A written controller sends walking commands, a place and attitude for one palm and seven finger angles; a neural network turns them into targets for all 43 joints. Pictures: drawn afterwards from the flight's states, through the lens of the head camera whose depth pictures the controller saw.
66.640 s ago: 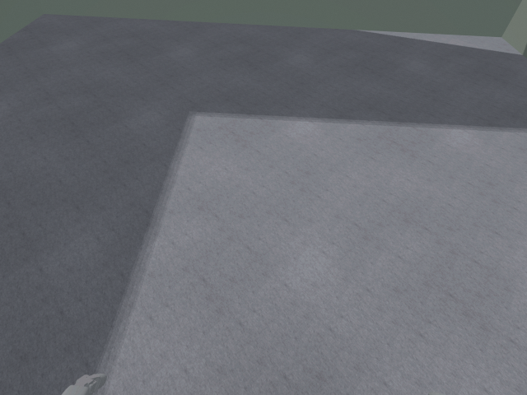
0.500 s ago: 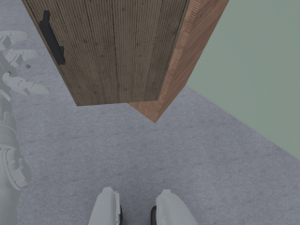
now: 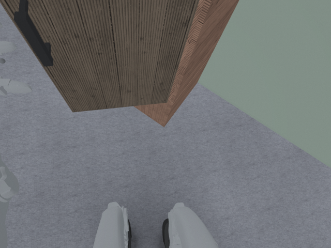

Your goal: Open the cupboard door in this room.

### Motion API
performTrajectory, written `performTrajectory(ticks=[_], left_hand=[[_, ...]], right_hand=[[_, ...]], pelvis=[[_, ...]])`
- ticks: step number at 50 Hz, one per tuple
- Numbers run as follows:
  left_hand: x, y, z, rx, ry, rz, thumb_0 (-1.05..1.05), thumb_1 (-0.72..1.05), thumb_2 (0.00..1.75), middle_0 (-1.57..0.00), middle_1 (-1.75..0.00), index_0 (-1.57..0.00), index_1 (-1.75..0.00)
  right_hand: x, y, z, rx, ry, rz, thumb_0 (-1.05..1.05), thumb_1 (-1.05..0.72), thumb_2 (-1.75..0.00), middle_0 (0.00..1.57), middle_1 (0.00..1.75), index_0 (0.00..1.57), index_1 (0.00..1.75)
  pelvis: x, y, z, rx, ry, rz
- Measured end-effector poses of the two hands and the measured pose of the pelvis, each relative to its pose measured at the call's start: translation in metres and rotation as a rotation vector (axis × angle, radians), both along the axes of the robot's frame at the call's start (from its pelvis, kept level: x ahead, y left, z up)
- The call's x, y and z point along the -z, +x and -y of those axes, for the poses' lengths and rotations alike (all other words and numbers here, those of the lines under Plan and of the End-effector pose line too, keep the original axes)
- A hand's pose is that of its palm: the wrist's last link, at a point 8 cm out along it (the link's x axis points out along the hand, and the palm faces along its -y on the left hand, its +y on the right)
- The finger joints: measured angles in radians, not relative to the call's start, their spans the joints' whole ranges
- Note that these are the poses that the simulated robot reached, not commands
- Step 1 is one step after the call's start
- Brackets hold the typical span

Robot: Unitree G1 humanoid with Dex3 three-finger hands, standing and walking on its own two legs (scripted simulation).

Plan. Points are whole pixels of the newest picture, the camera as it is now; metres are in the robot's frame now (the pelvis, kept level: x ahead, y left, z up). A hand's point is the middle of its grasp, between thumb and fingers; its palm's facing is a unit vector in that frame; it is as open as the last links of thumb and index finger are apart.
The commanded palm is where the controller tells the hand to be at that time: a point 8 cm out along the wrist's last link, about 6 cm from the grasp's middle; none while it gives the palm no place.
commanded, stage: move the hooked fingers beside the handle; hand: left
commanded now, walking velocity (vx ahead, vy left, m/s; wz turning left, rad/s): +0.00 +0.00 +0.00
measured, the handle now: (36, 35) +0.57 +0.25 +0.07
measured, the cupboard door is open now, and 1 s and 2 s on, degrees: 45 45 45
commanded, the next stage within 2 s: slide the fingers in behind the handle in 0.50 s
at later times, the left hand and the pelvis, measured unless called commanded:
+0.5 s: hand (2, 63) +0.49 +0.30 +0.07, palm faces +0.12 -0.99 -0.02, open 14.0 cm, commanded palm +0.48 +0.33 +0.07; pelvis -0.01 +0.01 +0.00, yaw +1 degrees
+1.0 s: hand (15, 59) +0.50 +0.28 +0.07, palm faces +0.12 -0.99 -0.01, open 14.0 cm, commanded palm +0.49 +0.30 +0.07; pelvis +0.00 +0.01 +0.00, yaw +0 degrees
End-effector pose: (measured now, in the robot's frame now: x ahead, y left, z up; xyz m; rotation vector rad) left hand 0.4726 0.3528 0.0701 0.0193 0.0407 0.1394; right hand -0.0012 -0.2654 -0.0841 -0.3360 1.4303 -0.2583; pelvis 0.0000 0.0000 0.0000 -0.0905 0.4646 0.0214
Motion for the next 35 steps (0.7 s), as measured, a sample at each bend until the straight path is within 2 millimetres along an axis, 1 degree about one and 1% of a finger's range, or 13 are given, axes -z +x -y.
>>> performTrajectory(ticks=[3,6,8,12,14,16,21,27,35], left_hand=[[-0.006,-0.003,-0.003,0.000,0.008,0.029,-0.01,-0.50,0.30,-0.30,-1.20,-0.30,-1.20],[-0.010,-0.006,-0.001,0.018,0.009,0.033,-0.01,-0.50,0.30,-0.30,-1.20,-0.30,-1.20],[-0.010,-0.007,0.002,0.034,-0.001,0.015,-0.01,-0.50,0.30,-0.30,-1.20,-0.30,-1.20],[-0.002,-0.009,0.007,0.043,-0.021,-0.028,-0.01,-0.50,0.30,-0.30,-1.20,-0.30,-1.20],[0.000,-0.009,0.009,0.036,-0.020,-0.024,-0.01,-0.50,0.30,-0.30,-1.20,-0.30,-1.20],[-0.001,-0.009,0.009,0.021,-0.011,0.005,-0.01,-0.50,0.30,-0.30,-1.20,-0.30,-1.20],[-0.009,-0.008,0.007,0.001,0.003,0.052,-0.01,-0.50,0.30,-0.30,-1.20,-0.30,-1.20],[-0.002,-0.009,0.004,0.022,0.007,-0.015,-0.01,-0.50,0.30,-0.30,-1.20,-0.30,-1.20],[-0.004,-0.004,0.007,0.021,-0.009,0.037,-0.01,-0.50,0.30,-0.30,-1.20,-0.30,-1.20]], right_hand=[[-0.001,0.005,-0.001,-0.008,-0.001,0.007,0.00,-0.90,-0.90,0.20,0.30,0.20,0.30],[-0.002,0.012,-0.002,-0.018,-0.001,0.019,0.00,-0.90,-0.90,0.20,0.30,0.20,0.30],[-0.004,0.017,-0.003,-0.024,-0.001,0.032,0.00,-0.90,-0.90,0.20,0.30,0.20,0.30],[-0.005,0.026,-0.004,-0.041,-0.004,0.064,0.00,-0.90,-0.90,0.20,0.30,0.20,0.30],[-0.005,0.028,-0.005,-0.048,-0.008,0.078,0.00,-0.90,-0.90,0.20,0.30,0.20,0.30],[-0.005,0.029,-0.005,-0.053,-0.010,0.087,0.00,-0.90,-0.90,0.20,0.30,0.20,0.30],[-0.002,0.026,-0.006,-0.049,-0.006,0.086,0.00,-0.90,-0.90,0.20,0.30,0.20,0.30],[0.000,0.015,-0.007,-0.038,0.000,0.056,0.00,-0.90,-0.90,0.20,0.30,0.20,0.30],[0.001,0.002,-0.005,-0.026,-0.010,0.018,0.00,-0.90,-0.90,0.21,0.30,0.20,0.30]], pelvis=[[-0.001,0.001,-0.001,-0.006,-0.004,0.005],[-0.003,0.002,-0.003,-0.014,-0.006,0.015],[-0.005,0.002,-0.004,-0.018,-0.007,0.021],[-0.006,0.000,-0.006,-0.021,-0.005,0.027],[-0.006,-0.001,-0.007,-0.021,-0.005,0.028],[-0.005,-0.002,-0.007,-0.019,-0.005,0.027],[-0.003,-0.004,-0.007,-0.017,-0.005,0.032],[-0.002,-0.007,-0.006,-0.019,-0.005,0.028],[0.002,-0.008,-0.005,-0.019,-0.008,0.016]])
